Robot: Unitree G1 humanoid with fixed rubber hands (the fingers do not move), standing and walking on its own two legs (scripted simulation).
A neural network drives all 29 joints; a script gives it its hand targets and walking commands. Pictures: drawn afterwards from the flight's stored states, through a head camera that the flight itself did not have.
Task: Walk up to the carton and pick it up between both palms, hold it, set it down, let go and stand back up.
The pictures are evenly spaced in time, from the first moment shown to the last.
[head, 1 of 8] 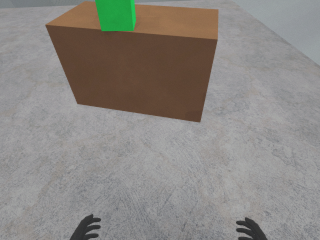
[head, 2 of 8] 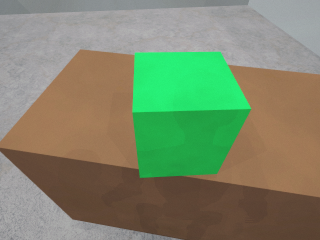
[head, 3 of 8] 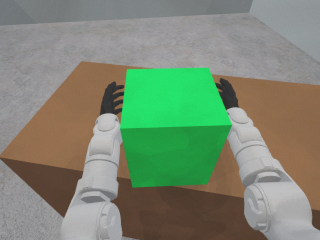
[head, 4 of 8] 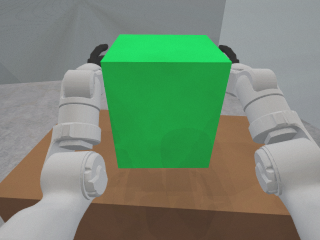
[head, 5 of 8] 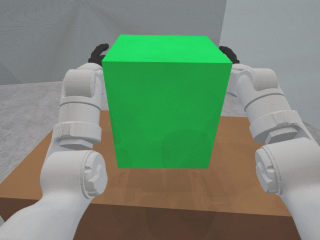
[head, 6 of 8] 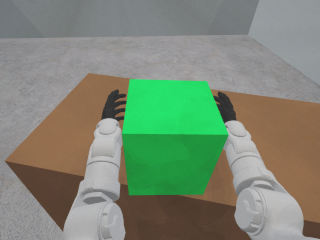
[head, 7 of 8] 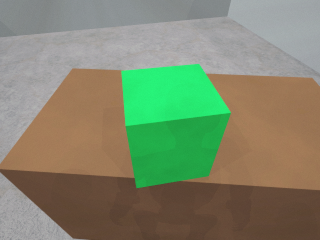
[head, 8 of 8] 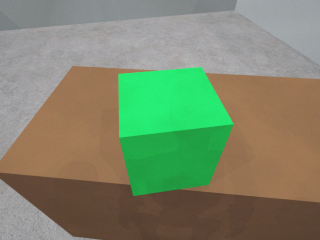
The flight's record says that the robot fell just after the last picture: no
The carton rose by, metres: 0.23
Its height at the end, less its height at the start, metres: +0.00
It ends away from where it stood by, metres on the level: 0.02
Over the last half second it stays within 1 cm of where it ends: yes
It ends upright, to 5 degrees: yes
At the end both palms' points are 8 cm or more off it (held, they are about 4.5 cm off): yes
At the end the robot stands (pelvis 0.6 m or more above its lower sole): yes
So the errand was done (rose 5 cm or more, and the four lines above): yes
